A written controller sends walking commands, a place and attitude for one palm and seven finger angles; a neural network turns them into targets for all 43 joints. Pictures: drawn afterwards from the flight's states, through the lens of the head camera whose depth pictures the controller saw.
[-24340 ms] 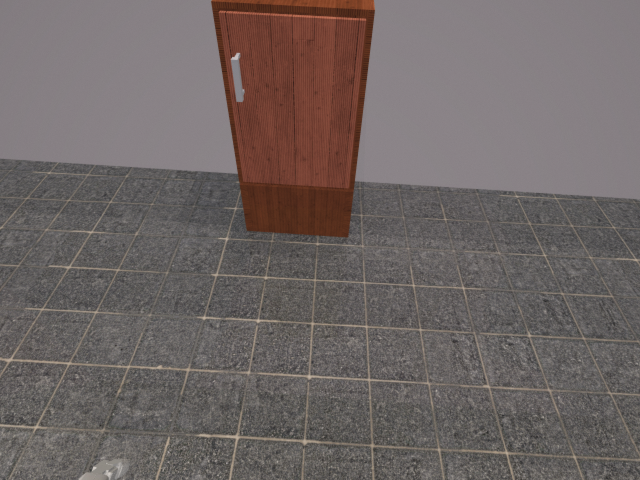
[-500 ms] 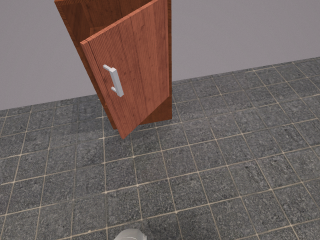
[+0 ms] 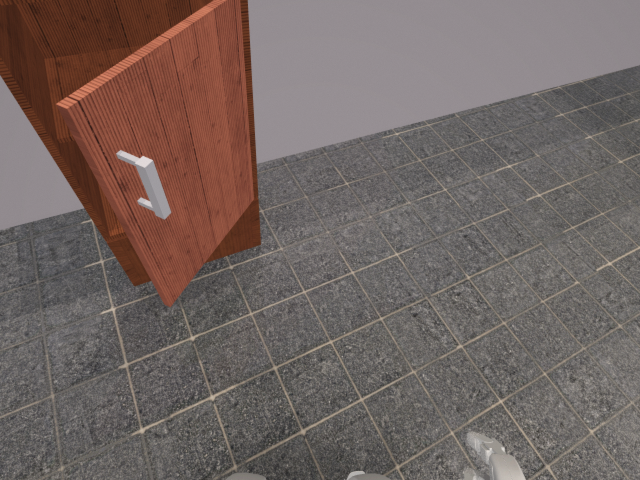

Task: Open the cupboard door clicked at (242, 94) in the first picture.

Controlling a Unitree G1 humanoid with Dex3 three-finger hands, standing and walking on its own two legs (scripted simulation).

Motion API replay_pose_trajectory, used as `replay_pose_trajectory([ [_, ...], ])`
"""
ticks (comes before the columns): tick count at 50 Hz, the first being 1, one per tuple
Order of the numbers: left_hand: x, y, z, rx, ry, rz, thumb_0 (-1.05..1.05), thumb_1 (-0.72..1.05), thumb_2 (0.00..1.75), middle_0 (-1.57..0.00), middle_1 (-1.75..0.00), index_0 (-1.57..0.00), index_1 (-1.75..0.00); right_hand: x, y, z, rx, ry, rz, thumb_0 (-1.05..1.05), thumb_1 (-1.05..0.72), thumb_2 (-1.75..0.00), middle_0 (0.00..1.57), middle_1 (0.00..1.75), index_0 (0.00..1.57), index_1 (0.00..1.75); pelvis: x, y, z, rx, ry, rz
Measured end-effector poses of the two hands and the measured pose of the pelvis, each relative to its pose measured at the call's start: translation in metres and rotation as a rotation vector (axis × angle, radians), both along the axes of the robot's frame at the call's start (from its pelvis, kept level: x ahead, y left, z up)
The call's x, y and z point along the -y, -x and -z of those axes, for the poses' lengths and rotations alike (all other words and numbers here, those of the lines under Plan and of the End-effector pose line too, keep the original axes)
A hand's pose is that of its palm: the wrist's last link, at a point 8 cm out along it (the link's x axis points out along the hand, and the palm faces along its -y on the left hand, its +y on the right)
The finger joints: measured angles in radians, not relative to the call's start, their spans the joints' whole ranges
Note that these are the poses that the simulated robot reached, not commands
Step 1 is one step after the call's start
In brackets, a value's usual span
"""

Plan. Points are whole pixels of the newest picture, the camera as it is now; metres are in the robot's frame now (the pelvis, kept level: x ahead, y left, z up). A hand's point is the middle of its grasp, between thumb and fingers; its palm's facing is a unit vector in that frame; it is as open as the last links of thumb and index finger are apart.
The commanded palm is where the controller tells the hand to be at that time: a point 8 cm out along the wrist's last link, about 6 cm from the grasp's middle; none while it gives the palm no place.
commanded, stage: walk to a spot facing it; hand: left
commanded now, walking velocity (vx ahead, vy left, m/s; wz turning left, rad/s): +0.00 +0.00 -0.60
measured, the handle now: (144, 185) +0.52 +0.35 -0.04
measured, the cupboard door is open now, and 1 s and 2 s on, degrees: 39 39 39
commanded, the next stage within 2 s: none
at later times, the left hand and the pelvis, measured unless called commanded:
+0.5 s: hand (242, 413) +0.21 +0.13 -0.15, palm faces -0.36 -0.89 -0.26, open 7.4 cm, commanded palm none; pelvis +0.02 -0.02 +0.00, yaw -20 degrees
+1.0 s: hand (277, 349) +0.31 +0.09 -0.16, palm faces -0.58 -0.80 -0.15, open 7.4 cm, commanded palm none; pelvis +0.13 -0.02 +0.02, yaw -38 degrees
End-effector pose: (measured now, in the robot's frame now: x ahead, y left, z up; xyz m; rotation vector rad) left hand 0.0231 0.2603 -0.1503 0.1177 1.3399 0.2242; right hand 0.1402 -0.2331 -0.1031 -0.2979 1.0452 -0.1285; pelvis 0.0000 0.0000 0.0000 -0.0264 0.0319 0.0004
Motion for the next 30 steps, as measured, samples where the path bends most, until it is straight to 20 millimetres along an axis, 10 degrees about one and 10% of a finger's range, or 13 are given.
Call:
replay_pose_trajectory([
  [10,-0.014,-0.095,-0.021,0.092,-0.004,0.219,0.01,0.91,0.9,-0.2,-0.29,-0.2,-0.3,0.007,0.116,-0.004,-0.205,0.018,0.221,0.0,-0.9,-0.89,0.21,0.3,0.2,0.3,-0.014,-0.009,-0.015,0.001,0.033,0.146],
  [20,0.062,-0.189,-0.025,0.214,-0.016,0.481,0.01,0.91,0.9,-0.2,-0.29,-0.2,-0.3,0.026,0.217,0.032,-0.34,-0.062,0.476,0.0,-0.9,-0.89,0.21,0.3,0.2,0.29,0.012,-0.017,0.007,0.011,-0.017,0.294],
  [30,0.094,-0.19,-0.028,0.18,0.011,0.562,0.01,0.91,0.9,-0.21,-0.29,-0.21,-0.3,0.033,0.185,0.023,-0.212,-0.092,0.569,0.0,-0.91,-0.89,0.2,0.3,0.19,0.29,0.016,-0.024,-0.004,0.032,-0.017,0.411],
])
